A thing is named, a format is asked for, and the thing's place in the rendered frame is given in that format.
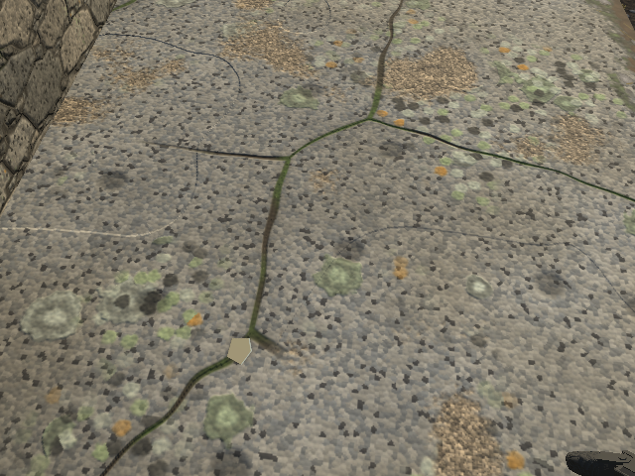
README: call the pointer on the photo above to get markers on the robot right hand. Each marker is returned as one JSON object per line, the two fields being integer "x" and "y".
{"x": 595, "y": 463}

